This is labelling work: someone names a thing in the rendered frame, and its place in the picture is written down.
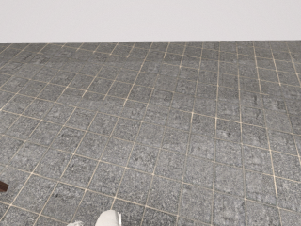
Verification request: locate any robot left thigh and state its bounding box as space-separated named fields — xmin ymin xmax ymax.
xmin=95 ymin=210 xmax=122 ymax=226

